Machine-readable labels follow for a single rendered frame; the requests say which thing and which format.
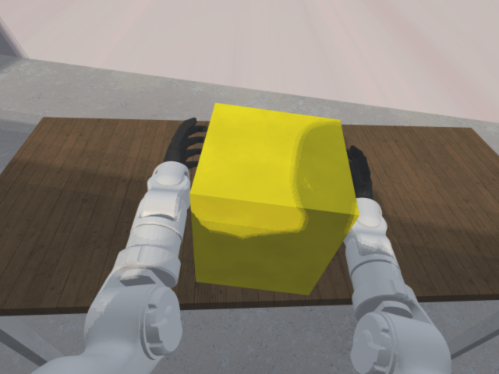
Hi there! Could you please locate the table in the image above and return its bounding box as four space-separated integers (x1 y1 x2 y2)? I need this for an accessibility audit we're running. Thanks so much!
0 117 499 367

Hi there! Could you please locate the right robot upper arm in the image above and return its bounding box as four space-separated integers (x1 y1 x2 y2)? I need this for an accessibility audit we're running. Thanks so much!
350 311 451 374

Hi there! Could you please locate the left robot upper arm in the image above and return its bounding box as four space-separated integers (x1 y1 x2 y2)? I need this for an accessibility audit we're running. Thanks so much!
31 284 182 374

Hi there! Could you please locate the right robot forearm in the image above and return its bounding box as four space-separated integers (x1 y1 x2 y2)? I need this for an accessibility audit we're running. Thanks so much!
343 198 451 358

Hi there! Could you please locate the right robot hand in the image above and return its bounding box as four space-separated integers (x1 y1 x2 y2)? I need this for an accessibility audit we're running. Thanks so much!
346 145 373 200

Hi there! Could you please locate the carton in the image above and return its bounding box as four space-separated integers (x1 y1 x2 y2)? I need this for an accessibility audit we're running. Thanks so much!
189 103 359 295

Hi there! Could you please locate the left robot forearm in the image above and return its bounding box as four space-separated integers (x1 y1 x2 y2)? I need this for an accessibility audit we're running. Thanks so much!
84 161 190 345

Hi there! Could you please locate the left robot hand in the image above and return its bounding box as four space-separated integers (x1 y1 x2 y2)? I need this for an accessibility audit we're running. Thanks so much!
163 118 208 169

